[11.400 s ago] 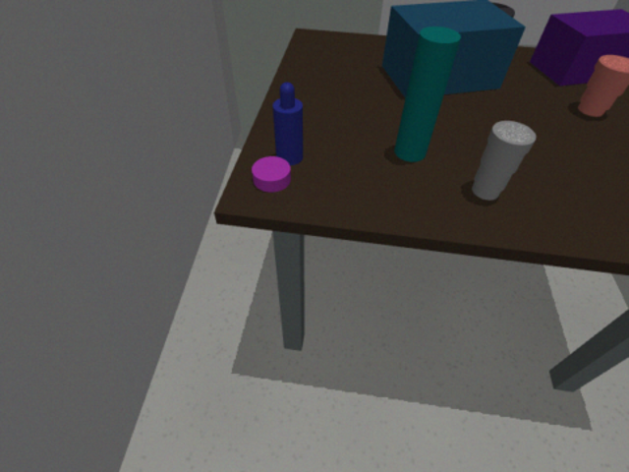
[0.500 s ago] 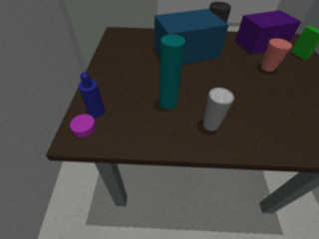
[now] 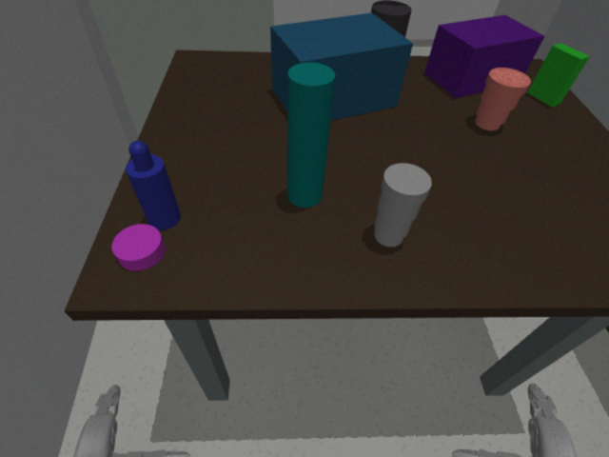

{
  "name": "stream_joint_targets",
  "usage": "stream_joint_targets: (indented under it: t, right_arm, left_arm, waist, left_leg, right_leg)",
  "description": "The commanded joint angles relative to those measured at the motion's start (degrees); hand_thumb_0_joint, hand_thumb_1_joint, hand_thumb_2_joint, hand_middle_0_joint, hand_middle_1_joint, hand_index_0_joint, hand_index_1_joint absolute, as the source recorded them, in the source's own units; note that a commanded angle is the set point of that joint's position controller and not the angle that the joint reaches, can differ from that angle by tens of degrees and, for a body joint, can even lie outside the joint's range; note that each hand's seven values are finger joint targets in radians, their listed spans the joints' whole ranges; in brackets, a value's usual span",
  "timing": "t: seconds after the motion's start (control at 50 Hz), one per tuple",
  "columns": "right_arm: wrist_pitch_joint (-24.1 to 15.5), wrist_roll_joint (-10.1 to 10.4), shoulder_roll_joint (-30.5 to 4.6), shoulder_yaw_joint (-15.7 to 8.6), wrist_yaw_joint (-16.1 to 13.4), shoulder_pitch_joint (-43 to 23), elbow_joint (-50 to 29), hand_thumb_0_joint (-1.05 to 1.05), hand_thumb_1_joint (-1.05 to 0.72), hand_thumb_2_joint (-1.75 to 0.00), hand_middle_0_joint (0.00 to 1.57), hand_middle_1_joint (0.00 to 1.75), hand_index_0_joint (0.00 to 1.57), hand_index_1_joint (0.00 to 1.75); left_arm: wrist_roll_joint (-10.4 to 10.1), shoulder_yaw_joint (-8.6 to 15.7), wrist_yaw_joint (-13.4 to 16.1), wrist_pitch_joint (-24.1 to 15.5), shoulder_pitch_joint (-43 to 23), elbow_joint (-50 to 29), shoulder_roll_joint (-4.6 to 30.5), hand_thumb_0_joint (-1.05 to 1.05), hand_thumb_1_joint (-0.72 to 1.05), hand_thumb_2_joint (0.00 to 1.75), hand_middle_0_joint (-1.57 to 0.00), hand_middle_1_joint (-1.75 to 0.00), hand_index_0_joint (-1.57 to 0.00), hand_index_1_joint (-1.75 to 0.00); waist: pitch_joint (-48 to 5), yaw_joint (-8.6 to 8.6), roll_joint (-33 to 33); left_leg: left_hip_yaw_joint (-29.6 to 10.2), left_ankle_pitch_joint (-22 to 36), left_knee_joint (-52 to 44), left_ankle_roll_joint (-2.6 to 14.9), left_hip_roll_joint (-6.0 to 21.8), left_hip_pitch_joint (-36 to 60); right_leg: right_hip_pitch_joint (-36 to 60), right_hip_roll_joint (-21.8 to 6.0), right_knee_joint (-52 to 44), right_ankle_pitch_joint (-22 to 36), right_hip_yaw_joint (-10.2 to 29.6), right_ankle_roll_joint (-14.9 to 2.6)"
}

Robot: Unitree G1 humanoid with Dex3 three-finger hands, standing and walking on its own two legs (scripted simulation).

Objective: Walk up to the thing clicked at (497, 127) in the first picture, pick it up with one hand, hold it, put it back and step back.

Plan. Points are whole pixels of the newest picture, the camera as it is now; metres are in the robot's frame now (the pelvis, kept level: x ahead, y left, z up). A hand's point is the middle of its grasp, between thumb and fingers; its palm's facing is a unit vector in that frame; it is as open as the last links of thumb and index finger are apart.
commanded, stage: rise first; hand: right
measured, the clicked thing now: (397, 209) +0.50 -0.15 +0.02
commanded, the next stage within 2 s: go down in 1.24 s
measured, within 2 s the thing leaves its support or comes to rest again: neither
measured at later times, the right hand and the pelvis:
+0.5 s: hand (535, 410) +0.18 -0.26 +0.03, palm faces +0.32 +0.87 -0.37, open 17.7 cm; pelvis +0.00 +0.01 +0.00, yaw -1 degrees
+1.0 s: hand (570, 408) +0.17 -0.26 +0.08, palm faces +0.36 +0.85 -0.39, open 17.7 cm; pelvis -0.02 +0.01 +0.00, yaw -1 degrees
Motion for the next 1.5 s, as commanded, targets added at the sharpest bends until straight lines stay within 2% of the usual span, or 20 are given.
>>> stream_joint_targets:
  t: [0.0,0.14,0.16,0.26,0.36,0.42,0.46,0.5,0.54,0.64,0.98,1.04,1.08,1.12,1.24,1.32,1.34,1.36,1.38,1.48]
  right_arm:
    - [-4.4,-0.3,-12.2,-5.2,-1.2,-4.6,-19.4,0.0,0.54,-0.05,0.04,0.06,0.04,0.06]
    - [-4.8,0.1,-10.5,-7.6,-0.5,2.8,-27.9,0.0,0.61,-0.04,0.03,0.06,0.04,0.06]
    - [-4.7,0.0,-10.8,-8.8,-0.3,5.4,-27.0,0.0,0.61,-0.04,0.03,0.06,0.04,0.06]
    - [-5.3,0.3,-10.0,-9.3,0.8,4.7,-33.3,0.0,0.61,-0.03,0.03,0.06,0.04,0.06]
    - [-7.8,0.1,-10.1,-9.7,0.6,4.8,-40.5,0.0,0.61,-0.03,0.04,0.06,0.04,0.06]
    - [-8.5,0.0,-11.0,-11.6,0.6,7.1,-41.1,0.0,0.61,-0.03,0.04,0.06,0.04,0.06]
    - [-9.0,0.0,-10.8,-12.1,0.8,8.1,-41.8,0.0,0.61,-0.03,0.04,0.06,0.04,0.06]
    - [-9.3,0.2,-10.2,-12.0,1.0,8.4,-42.5,0.0,0.61,-0.03,0.04,0.06,0.04,0.06]
    - [-10.1,0.3,-10.3,-12.0,1.2,7.4,-44.6,0.0,0.61,-0.03,0.04,0.06,0.04,0.06]
    - [-11.3,0.3,-11.0,-13.2,1.4,7.6,-47.2,0.0,0.61,-0.03,0.04,0.06,0.04,0.06]
    - [-14.6,0.3,-11.4,-15.1,1.9,7.1,-50.4,0.0,0.59,-0.04,0.04,0.06,0.05,0.06]
    - [-15.1,0.3,-10.8,-14.7,2.2,7.4,-50.4,0.0,0.59,-0.04,0.04,0.06,0.05,0.06]
    - [-15.3,0.4,-11.0,-15.0,2.1,7.0,-49.7,0.0,0.59,-0.04,0.04,0.06,0.05,0.06]
    - [-15.6,0.3,-11.0,-15.1,2.2,7.6,-50.4,0.0,0.6,-0.04,0.04,0.06,0.05,0.06]
    - [-16.6,0.5,-12.5,-16.9,2.2,6.4,-52.8,0.0,0.58,-0.05,0.04,0.06,0.05,0.06]
    - [-16.8,0.7,-11.1,-15.9,2.5,8.2,-52.3,0.0,0.54,-0.03,0.04,0.06,0.05,0.06]
    - [-19.1,0.1,-5.5,-13.4,3.1,7.0,-56.5,0.0,0.48,-0.07,0.05,0.06,0.05,0.06]
    - [-17.3,0.7,-14.7,-19.3,2.1,8.4,-50.5,0.0,0.52,-0.04,0.05,0.05,0.05,0.05]
    - [-19.6,0.0,-9.0,-16.3,2.7,5.9,-57.7,0.0,0.59,-0.01,0.05,0.05,0.05,0.05]
    - [-19.3,1.4,-9.7,-18.0,4.5,4.4,-48.3,0.0,0.59,-0.02,0.04,0.05,0.05,0.05]
  left_arm:
    - [0.2,1.9,1.6,-3.9,-3.1,-15.2,8.9,0.0,-0.56,0.06,-0.06,-0.07,-0.06,-0.07]
    - [0.4,1.0,0.7,-3.2,1.7,-17.0,5.9,0.0,-0.56,0.05,-0.06,-0.06,-0.05,-0.07]
    - [0.5,3.3,0.7,-2.7,5.9,-13.6,6.9,0.0,-0.56,0.05,-0.06,-0.06,-0.05,-0.06]
    - [0.5,4.7,-0.1,-2.6,1.3,-15.6,7.9,0.0,-0.55,0.04,-0.05,-0.06,-0.05,-0.06]
    - [0.7,1.4,-0.3,-3.0,-1.5,-17.2,4.6,0.0,-0.56,0.05,-0.05,-0.06,-0.05,-0.06]
    - [1.0,4.6,0.1,-3.0,0.2,-17.3,7.8,0.0,-0.56,0.06,-0.05,-0.06,-0.05,-0.06]
    - [1.0,2.4,-0.3,-2.9,1.3,-15.2,4.7,0.0,-0.56,0.06,-0.05,-0.06,-0.05,-0.07]
    - [0.9,5.4,-0.1,-3.2,0.2,-16.2,7.1,0.0,-0.56,0.06,-0.05,-0.06,-0.05,-0.07]
    - [0.9,2.8,-0.5,-3.5,-0.5,-17.8,5.3,0.0,-0.56,0.05,-0.05,-0.06,-0.05,-0.06]
    - [0.9,5.0,-0.6,-4.0,-0.2,-17.2,6.5,0.0,-0.56,0.06,-0.05,-0.06,-0.05,-0.06]
    - [1.0,6.4,-1.1,-5.6,-0.5,-16.0,6.5,0.0,-0.56,0.07,-0.05,-0.06,-0.05,-0.06]
    - [0.9,3.1,-1.7,-5.6,-0.5,-14.8,3.1,0.0,-0.56,0.07,-0.05,-0.06,-0.05,-0.06]
    - [0.9,6.4,-1.3,-5.8,-0.4,-14.7,6.4,0.0,-0.56,0.08,-0.05,-0.06,-0.05,-0.07]
    - [1.0,3.6,-1.7,-5.9,-0.6,-15.7,4.1,0.0,-0.56,0.08,-0.05,-0.06,-0.05,-0.07]
    - [0.9,5.4,-1.5,-6.5,-1.5,-16.1,5.4,0.0,-0.56,0.08,-0.05,-0.07,-0.05,-0.07]
    - [0.8,5.0,-1.7,-6.3,0.1,-13.8,4.2,0.0,-0.49,0.01,-0.05,-0.06,-0.07,-0.04]
    - [2.6,3.1,-2.3,-6.4,-1.9,-13.2,2.1,0.0,-0.57,0.09,-0.06,-0.07,-0.05,-0.08]
    - [0.6,8.3,-1.4,-6.2,-0.8,-14.5,7.8,0.0,-0.5,0.01,-0.05,-0.05,-0.06,-0.04]
    - [2.6,6.4,-2.0,-6.5,-2.2,-14.9,5.9,0.0,-0.54,0.04,-0.05,-0.05,-0.05,-0.05]
    - [2.4,7.0,-1.7,-5.4,-3.7,-9.1,5.8,0.0,-0.54,0.03,-0.05,-0.04,-0.04,-0.05]
  waist:
    - [-8.8,0.13,-0.7]
    - [-4.2,-0.97,-0.4]
    - [-4.1,-0.22,-0.5]
    - [-2.8,-0.48,0.2]
    - [-3.6,-1.62,0.6]
    - [-4.6,-1.36,0.3]
    - [-2.6,-2.04,-0.9]
    - [-3.5,-1.08,0.3]
    - [-2.7,-1.66,0.2]
    - [-1.6,-1.41,-1.4]
    - [-1.5,-1.49,-0.2]
    - [-0.6,-2.49,-1.2]
    - [-1.2,-1.38,-0.2]
    - [-1.3,-2.06,-0.1]
    - [-2.1,-2.15,-0.7]
    - [-0.6,-1.97,-1.0]
    - [-4.2,-0.82,0.4]
    - [-1.4,-2.72,-1.9]
    - [-5.4,-1.04,-0.5]
    - [-0.6,-0.49,-0.5]
  left_leg:
    - [2.6,12.1,-3.2,0.95,-1.2,3.5]
    - [3.3,15.7,-3.0,0.81,-1.1,4.3]
    - [3.3,16.9,-3.0,0.62,-1.0,4.0]
    - [3.1,15.5,-3.4,0.6,-0.9,3.8]
    - [3.0,12.8,-3.6,0.78,-0.8,5.1]
    - [3.1,12.8,-3.6,0.82,-0.9,5.5]
    - [3.1,12.3,-3.8,0.77,-0.6,5.0]
    - [3.2,12.2,-4.1,0.69,-0.7,5.0]
    - [3.2,10.7,-4.3,0.8,-0.8,4.9]
    - [3.2,9.5,-4.5,0.96,-0.8,4.2]
    - [3.6,6.8,-4.9,1.14,-0.9,3.8]
    - [3.6,6.0,-4.9,1.3,-0.9,4.0]
    - [3.6,5.0,-5.2,1.26,-1.1,3.7]
    - [3.6,4.8,-5.3,1.22,-0.9,4.1]
    - [3.6,5.7,-5.0,1.21,-0.9,4.5]
    - [3.6,6.3,-4.8,1.22,-0.9,3.9]
    - [3.6,7.3,-3.3,0.71,-1.8,2.9]
    - [3.7,6.8,-4.2,1.33,-0.9,4.4]
    - [3.5,8.0,-3.0,0.69,-1.8,3.3]
    - [3.1,5.0,-3.2,0.63,-1.5,-0.2]
  right_leg:
    - [6.0,1.8,-3.2,11.9,-2.9,-1.92]
    - [6.4,1.9,-3.2,16.1,-3.1,-1.87]
    - [7.1,2.0,-3.2,16.9,-3.3,-2.02]
    - [7.1,1.9,-3.6,15.5,-3.1,-2.04]
    - [6.8,2.1,-3.7,13.3,-3.0,-1.99]
    - [7.8,2.1,-3.9,13.5,-2.9,-1.94]
    - [6.8,2.4,-3.9,13.2,-3.0,-2.0]
    - [7.3,2.3,-4.0,12.8,-3.0,-2.13]
    - [7.1,2.2,-4.3,11.5,-3.0,-2.13]
    - [6.9,2.2,-4.7,10.4,-2.9,-2.0]
    - [7.0,2.3,-5.2,8.2,-2.5,-2.14]
    - [5.6,2.2,-5.4,7.6,-2.7,-2.04]
    - [6.3,2.1,-5.6,6.4,-2.6,-2.08]
    - [6.0,2.3,-5.5,6.5,-2.7,-2.18]
    - [6.3,2.3,-5.3,7.3,-2.6,-2.14]
    - [6.1,2.3,-5.2,7.8,-2.7,-2.16]
    - [7.2,2.0,-3.9,8.2,-1.6,-1.89]
    - [5.8,2.3,-5.2,8.3,-2.6,-1.86]
    - [8.2,2.0,-4.1,8.9,-1.5,-1.66]
    - [4.8,2.1,-3.8,5.3,-1.4,-2.01]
